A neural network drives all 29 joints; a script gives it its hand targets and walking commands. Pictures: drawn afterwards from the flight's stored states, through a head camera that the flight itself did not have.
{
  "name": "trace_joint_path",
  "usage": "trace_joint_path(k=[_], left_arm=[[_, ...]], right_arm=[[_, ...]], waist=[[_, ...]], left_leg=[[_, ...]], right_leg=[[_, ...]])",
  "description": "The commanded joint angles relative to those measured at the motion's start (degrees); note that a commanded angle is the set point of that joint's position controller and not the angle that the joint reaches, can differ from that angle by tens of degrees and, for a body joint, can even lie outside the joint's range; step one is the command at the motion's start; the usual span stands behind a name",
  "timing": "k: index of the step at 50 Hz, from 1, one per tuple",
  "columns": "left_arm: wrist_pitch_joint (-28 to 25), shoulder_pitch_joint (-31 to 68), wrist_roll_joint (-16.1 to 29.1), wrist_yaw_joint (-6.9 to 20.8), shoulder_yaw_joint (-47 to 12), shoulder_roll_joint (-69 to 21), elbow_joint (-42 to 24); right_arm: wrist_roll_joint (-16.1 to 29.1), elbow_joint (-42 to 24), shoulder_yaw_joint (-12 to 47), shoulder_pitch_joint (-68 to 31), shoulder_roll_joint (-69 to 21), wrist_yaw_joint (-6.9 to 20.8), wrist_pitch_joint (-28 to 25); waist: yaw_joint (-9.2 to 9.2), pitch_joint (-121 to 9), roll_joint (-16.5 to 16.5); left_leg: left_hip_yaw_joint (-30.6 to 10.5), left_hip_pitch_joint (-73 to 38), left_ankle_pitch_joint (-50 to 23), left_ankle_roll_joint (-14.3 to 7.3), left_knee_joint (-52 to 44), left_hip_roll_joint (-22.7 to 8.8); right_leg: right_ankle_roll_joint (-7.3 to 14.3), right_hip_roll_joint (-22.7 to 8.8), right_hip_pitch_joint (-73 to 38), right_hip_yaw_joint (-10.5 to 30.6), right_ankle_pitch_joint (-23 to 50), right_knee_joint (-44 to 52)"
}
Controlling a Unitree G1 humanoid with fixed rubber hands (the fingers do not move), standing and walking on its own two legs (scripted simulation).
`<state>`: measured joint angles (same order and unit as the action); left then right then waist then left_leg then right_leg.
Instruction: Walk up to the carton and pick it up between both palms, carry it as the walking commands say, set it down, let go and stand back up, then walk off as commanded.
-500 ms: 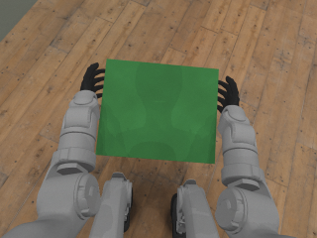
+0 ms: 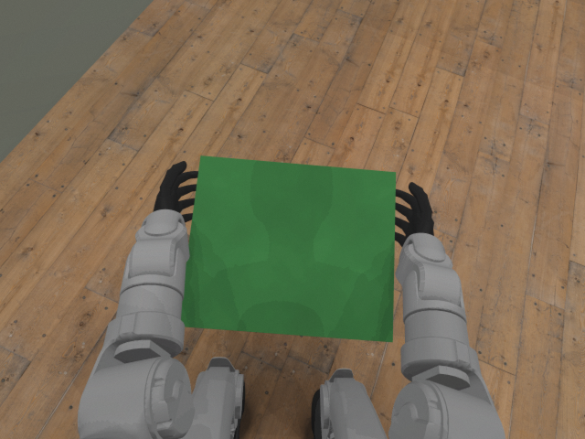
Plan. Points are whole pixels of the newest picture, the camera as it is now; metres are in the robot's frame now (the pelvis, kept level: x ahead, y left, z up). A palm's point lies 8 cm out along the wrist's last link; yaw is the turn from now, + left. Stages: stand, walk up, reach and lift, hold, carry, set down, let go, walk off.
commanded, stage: reach and lift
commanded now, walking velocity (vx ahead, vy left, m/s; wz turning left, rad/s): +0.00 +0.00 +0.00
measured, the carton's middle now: (290, 253) +0.41 +0.01 -0.12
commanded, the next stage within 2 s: none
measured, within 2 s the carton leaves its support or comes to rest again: neither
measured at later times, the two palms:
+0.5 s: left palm (150, 206) +0.40 +0.18 +0.04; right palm (449, 229) +0.39 -0.17 +0.05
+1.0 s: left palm (123, 197) +0.37 +0.18 +0.11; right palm (488, 217) +0.38 -0.17 +0.12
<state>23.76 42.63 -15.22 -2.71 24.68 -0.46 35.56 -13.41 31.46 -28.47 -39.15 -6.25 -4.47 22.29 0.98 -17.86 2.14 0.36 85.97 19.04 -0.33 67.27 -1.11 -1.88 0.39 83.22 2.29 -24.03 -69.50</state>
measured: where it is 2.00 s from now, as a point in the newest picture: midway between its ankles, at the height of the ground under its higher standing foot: outside the picture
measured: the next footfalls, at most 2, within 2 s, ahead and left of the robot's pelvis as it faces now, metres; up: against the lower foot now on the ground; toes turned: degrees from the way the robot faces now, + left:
none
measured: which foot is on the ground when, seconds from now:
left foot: down 0.00-1.00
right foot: down 0.00-1.00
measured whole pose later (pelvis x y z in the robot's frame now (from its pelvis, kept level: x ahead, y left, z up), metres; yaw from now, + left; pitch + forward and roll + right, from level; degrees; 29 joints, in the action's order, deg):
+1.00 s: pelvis +0.05 -0.01 +0.12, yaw +1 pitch +14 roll +0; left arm 27.4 22.6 -17.5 5.9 22.3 -4.5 23.0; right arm -17.4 20.1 -24.5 -20.5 -9.8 3.2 26.2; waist 0.1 -6.3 1.9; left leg -0.5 34.2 8.6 0.5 28.6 -1.0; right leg -0.7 0.0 31.2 1.1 -12.9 -29.9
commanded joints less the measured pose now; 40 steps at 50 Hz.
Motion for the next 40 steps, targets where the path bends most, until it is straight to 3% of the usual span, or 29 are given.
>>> trace_joint_path(k=[1,23,40], left_arm=[[-0.92,31.11,10.33,24.09,-29.15,-56.07,1.55],[0.10,19.91,9.04,26.66,-31.17,-55.80,-3.77],[1.22,10.95,9.38,26.02,-35.55,-55.05,-10.32]], right_arm=[[9.66,1.76,32.28,-35.93,-52.92,25.23,-0.30],[7.42,-3.20,34.87,-23.74,-53.71,26.08,1.10],[7.72,-8.06,38.67,-14.25,-52.42,25.01,2.05]], waist=[[-1.27,-42.47,-3.35],[-1.37,-31.16,-2.81],[-1.14,-23.44,-2.93]], left_leg=[[0.76,-40.87,-12.10,-0.24,-7.71,8.39],[-0.77,-56.12,-18.61,-0.67,-23.76,7.32],[-2.89,-70.50,-24.84,-0.57,-34.27,6.84]], right_leg=[[1.00,8.33,-15.58,-3.72,9.83,10.82],[1.13,6.78,-36.21,-1.26,17.64,27.25],[1.69,6.43,-51.99,-0.32,24.05,37.99]])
